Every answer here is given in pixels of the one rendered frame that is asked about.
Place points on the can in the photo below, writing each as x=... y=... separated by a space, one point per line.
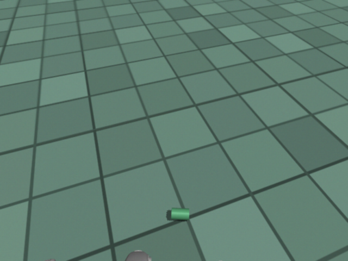
x=180 y=213

